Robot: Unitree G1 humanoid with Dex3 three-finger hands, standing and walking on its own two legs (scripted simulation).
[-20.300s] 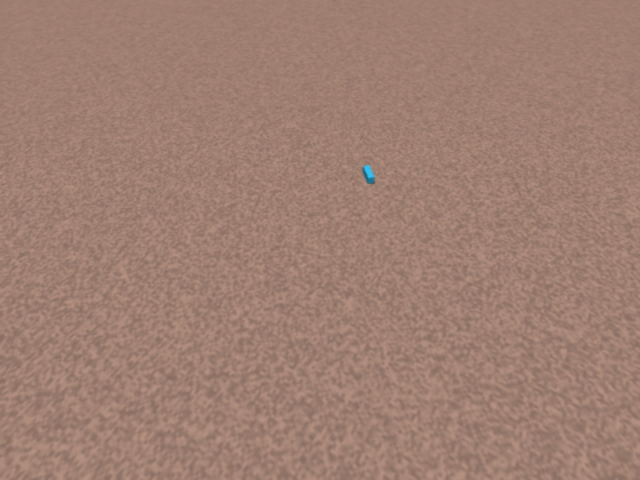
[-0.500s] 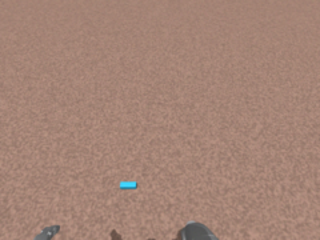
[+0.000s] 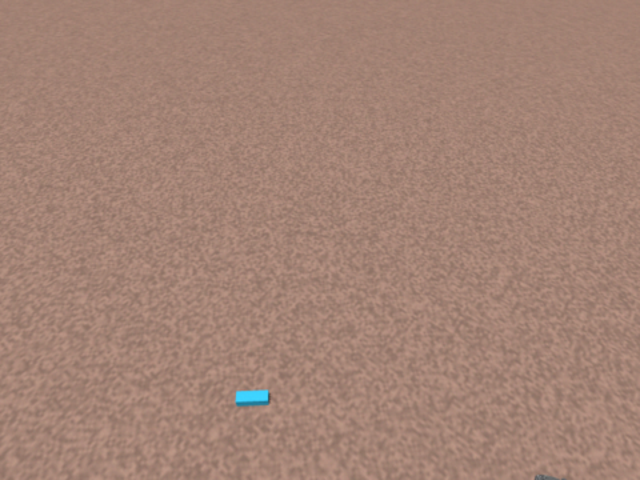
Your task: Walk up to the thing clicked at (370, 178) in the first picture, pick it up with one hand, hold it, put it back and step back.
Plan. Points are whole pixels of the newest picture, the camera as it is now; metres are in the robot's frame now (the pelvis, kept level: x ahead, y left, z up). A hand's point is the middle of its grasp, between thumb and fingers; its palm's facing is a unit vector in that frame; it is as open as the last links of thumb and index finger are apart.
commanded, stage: walk up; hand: left
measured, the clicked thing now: (252, 398) +0.48 +0.20 -0.74
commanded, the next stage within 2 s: stand in 0.16 s
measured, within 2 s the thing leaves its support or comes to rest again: neither
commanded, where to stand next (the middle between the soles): +0.10 -0.04 m, yaw +2 degrees
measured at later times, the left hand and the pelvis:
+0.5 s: hand out of the picture +0.11 +0.23 -0.14, palm faces -0.06 -0.94 -0.33, open 7.4 cm; pelvis +0.01 -0.02 +0.02, yaw -1 degrees
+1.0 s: hand out of the picture +0.10 +0.24 -0.14, palm faces -0.05 -0.94 -0.33, open 7.4 cm; pelvis +0.02 -0.02 +0.02, yaw +0 degrees
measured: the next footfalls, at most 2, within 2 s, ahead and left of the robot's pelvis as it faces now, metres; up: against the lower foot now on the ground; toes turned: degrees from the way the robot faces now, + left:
none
